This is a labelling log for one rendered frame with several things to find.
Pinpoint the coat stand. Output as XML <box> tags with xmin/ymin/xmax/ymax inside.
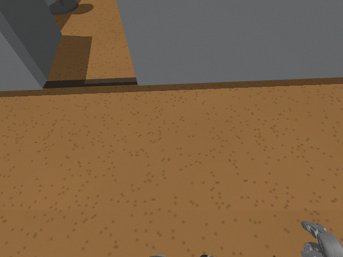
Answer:
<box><xmin>49</xmin><ymin>0</ymin><xmax>78</xmax><ymax>15</ymax></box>

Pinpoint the right robot hand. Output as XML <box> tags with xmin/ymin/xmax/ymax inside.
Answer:
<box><xmin>301</xmin><ymin>221</ymin><xmax>343</xmax><ymax>257</ymax></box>

